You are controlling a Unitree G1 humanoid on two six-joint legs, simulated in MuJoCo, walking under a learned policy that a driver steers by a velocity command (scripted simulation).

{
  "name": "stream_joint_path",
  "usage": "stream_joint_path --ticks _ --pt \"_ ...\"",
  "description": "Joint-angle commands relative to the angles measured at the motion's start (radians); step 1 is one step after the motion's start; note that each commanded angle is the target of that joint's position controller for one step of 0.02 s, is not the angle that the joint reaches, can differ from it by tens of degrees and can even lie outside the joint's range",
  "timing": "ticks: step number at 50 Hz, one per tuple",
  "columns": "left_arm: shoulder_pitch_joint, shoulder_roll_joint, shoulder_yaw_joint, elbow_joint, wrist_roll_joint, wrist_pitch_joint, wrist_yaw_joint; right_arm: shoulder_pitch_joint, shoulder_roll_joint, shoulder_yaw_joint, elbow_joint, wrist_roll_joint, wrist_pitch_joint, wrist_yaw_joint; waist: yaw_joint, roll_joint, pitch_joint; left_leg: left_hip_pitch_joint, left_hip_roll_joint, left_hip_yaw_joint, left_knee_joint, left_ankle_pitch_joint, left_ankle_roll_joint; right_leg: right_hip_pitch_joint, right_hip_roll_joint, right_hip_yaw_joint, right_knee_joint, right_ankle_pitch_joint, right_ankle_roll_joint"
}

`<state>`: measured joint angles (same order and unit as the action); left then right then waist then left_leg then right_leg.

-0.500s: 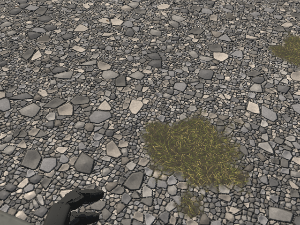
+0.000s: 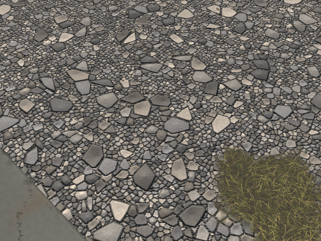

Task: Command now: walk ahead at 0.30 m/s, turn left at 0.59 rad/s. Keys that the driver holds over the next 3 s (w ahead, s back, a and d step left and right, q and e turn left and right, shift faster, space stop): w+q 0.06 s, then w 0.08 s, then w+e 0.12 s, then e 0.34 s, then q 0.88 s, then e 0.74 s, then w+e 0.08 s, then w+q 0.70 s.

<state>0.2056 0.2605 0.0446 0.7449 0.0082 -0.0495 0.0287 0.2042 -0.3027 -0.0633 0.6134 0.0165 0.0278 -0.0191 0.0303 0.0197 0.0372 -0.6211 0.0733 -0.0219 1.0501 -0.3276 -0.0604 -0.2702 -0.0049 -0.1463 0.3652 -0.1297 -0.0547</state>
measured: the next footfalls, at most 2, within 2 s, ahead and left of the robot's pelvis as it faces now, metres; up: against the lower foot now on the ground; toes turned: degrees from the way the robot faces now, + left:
left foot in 0.22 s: +0.12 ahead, +0.16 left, +0.00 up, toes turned +8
right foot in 0.66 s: +0.33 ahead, -0.06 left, +0.00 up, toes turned -7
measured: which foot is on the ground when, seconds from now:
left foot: up 0.00-0.20, down 0.22-0.64, up 0.66-1.00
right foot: down 0.00-0.22, up 0.24-0.64, down 0.66-1.00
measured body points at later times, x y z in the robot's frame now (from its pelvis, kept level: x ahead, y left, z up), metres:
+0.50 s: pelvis +0.15 +0.06 +0.00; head +0.18 +0.08 +0.45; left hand +0.29 +0.32 -0.12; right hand +0.23 -0.21 -0.10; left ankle +0.08 +0.15 -0.74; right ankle +0.26 -0.08 -0.69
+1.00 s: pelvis +0.24 +0.05 -0.01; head +0.26 +0.05 +0.44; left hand +0.41 +0.30 -0.11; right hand +0.35 -0.23 -0.12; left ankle +0.24 +0.18 -0.71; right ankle +0.29 -0.06 -0.74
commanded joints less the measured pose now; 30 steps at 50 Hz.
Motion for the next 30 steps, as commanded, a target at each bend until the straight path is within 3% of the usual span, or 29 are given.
stream_joint_path --ticks 1,7,9,10,11,12,13,14,15,17,20,24,27,30 --pt "-0.047 0.183 0.056 -0.057 -0.010 -0.024 -0.006 0.001 -0.048 -0.009 -0.074 0.002 -0.017 0.015 -0.012 -0.103 -0.079 0.022 0.041 -0.017 -0.107 0.070 0.033 0.088 -0.311 0.247 -0.229 -0.187 -0.193" --pt "0.013 0.217 0.068 0.000 -0.028 -0.016 -0.035 -0.066 -0.035 -0.006 -0.086 0.008 -0.034 0.035 0.021 -0.097 -0.036 0.163 0.004 0.057 -0.371 0.018 0.089 0.119 -0.308 0.178 -0.214 -0.222 -0.163" --pt "0.009 0.207 0.059 0.024 -0.042 -0.005 -0.048 -0.010 -0.023 -0.007 -0.058 0.001 -0.045 0.040 -0.026 -0.078 -0.036 0.328 -0.037 0.101 -0.531 0.058 0.115 0.060 -0.280 0.148 -0.150 -0.246 -0.142" --pt "0.015 0.178 0.047 0.036 -0.043 -0.002 -0.054 0.055 -0.040 -0.017 -0.029 -0.001 -0.047 0.037 -0.057 -0.066 -0.049 0.465 -0.066 0.115 -0.581 0.057 0.129 -0.011 -0.246 0.122 -0.077 -0.233 -0.120" --pt "0.000 0.117 0.022 0.039 -0.028 -0.005 -0.061 0.170 -0.081 -0.037 0.000 0.001 -0.049 0.029 -0.113 -0.035 -0.098 0.656 -0.019 0.036 -0.608 0.062 0.153 -0.116 -0.188 0.068 0.084 -0.182 -0.073" --pt "-0.051 0.032 -0.010 -0.012 0.003 -0.020 -0.072 0.280 -0.197 -0.061 0.002 -0.022 -0.051 0.015 -0.144 0.206 -0.151 0.856 0.236 -0.333 -0.698 0.080 0.240 -0.387 -0.060 -0.023 0.471 -0.330 0.018" --pt "-0.062 0.093 0.008 -0.032 -0.017 -0.034 -0.069 0.274 -0.251 -0.076 -0.011 -0.021 -0.064 0.012 -0.146 0.225 -0.122 0.821 0.369 -0.538 -0.785 0.009 0.366 -0.596 -0.015 0.079 0.703 -0.467 0.038" --pt "-0.069 0.151 0.027 -0.024 -0.037 -0.035 -0.067 0.244 -0.171 -0.053 -0.018 -0.023 -0.082 0.014 -0.142 0.137 -0.088 0.760 0.352 -0.463 -0.776 0.113 0.360 -0.607 -0.053 0.179 0.796 -0.426 0.033" --pt "-0.054 0.148 0.030 -0.015 -0.044 -0.030 -0.069 0.185 -0.118 -0.034 -0.023 -0.023 -0.095 0.018 -0.104 0.134 -0.064 0.706 0.303 -0.335 -0.770 0.241 0.323 -0.583 -0.065 0.206 0.794 -0.351 0.033" --pt "-0.021 0.140 0.038 0.014 -0.027 -0.011 -0.057 0.071 -0.076 -0.021 -0.035 -0.019 -0.105 0.019 -0.050 0.119 -0.034 0.610 0.232 -0.150 -0.792 0.467 0.259 -0.505 -0.074 0.222 0.745 -0.219 0.065" --pt "-0.003 0.084 0.031 0.020 -0.022 0.013 -0.047 0.040 -0.075 -0.027 -0.024 -0.040 -0.114 0.001 -0.016 0.080 -0.040 0.530 0.196 0.009 -0.806 0.681 0.233 -0.409 -0.046 0.196 0.678 -0.077 0.103" --pt "-0.099 0.022 0.010 -0.040 -0.010 0.028 -0.063 0.043 -0.102 -0.040 0.011 -0.029 -0.094 -0.026 -0.045 0.096 -0.026 0.497 0.166 0.136 -0.788 0.699 0.211 -0.314 -0.047 0.136 0.419 0.065 0.105" --pt "-0.129 0.045 0.019 -0.080 -0.010 0.035 -0.083 0.059 -0.128 -0.052 0.037 -0.010 -0.079 -0.031 -0.056 0.100 -0.048 0.554 0.203 0.139 -0.723 0.729 0.214 -0.288 -0.039 0.116 0.337 0.037 0.080" --pt "-0.109 0.079 0.038 -0.103 -0.010 0.039 -0.097 0.025 -0.149 -0.064 0.038 0.011 -0.065 -0.038 -0.031 0.104 -0.073 0.583 0.216 0.141 -0.589 0.838 0.189 -0.226 -0.003 0.078 0.265 -0.055 0.030"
